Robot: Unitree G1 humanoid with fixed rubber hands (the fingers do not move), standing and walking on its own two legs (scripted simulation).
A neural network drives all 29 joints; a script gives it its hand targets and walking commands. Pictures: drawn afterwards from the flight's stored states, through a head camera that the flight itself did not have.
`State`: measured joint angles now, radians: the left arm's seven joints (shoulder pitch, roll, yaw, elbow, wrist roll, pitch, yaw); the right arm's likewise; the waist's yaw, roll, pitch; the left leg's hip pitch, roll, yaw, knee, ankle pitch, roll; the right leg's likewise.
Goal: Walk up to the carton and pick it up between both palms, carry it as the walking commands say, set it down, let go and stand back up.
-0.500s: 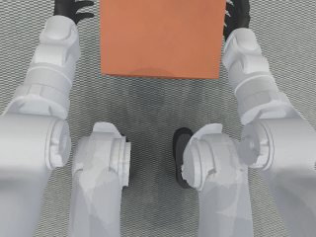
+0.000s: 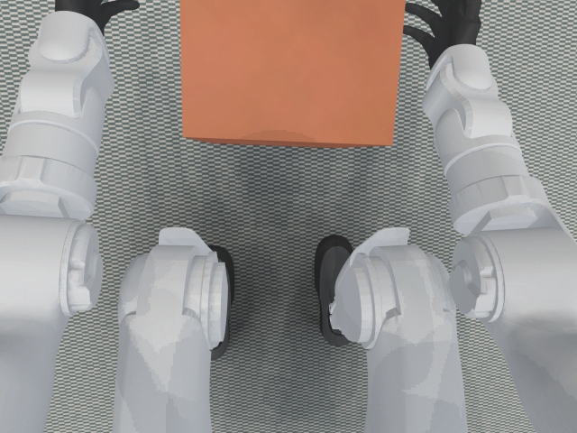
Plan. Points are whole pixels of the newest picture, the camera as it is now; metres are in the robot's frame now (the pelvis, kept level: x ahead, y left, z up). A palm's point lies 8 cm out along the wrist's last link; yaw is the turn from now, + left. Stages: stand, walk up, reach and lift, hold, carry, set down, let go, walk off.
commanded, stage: set down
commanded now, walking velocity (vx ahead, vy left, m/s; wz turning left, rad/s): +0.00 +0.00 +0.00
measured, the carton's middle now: (283, 64) +0.52 +0.00 -0.24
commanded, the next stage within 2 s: let go in 1.20 s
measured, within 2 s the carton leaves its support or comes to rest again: neither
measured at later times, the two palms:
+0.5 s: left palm out of the picture +0.54 +0.22 -0.01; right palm out of the picture +0.52 -0.18 -0.01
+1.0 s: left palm out of the picture +0.55 +0.23 +0.15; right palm out of the picture +0.52 -0.18 +0.15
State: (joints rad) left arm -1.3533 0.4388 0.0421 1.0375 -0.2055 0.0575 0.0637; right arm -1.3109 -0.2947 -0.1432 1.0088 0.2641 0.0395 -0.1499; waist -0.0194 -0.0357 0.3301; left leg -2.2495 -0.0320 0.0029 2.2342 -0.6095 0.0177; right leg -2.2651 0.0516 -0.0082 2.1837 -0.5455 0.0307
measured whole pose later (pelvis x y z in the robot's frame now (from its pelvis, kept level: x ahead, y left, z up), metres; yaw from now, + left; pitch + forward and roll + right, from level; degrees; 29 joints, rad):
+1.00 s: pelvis +0.03 +0.00 +0.25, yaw +1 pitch +46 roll -1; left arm -1.10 0.37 0.25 0.90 -0.03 0.15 -0.07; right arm -1.00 -0.17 -0.32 0.76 0.04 0.15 -0.08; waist -0.04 0.00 -0.09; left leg -1.69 -0.05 -0.03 1.30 -0.40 0.01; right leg -1.70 0.04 0.03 1.27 -0.37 0.02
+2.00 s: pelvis +0.13 -0.01 +0.41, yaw +2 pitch +9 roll +0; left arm 0.12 0.21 0.09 0.49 0.01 0.01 -0.04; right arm 0.16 -0.20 -0.06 0.47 0.02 0.01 0.06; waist -0.02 -0.01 -0.01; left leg -0.38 -0.03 -0.06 0.49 -0.27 0.01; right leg -0.39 0.04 0.04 0.48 -0.25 -0.01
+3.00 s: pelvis +0.14 +0.00 +0.41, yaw +2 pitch -1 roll +0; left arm 0.18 0.34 0.03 0.79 0.04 0.01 0.02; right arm 0.17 -0.34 -0.03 0.80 -0.04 0.01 -0.02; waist 0.00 0.01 0.00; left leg -0.14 -0.02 -0.05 0.45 -0.30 0.01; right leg -0.16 0.03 0.03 0.45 -0.28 -0.01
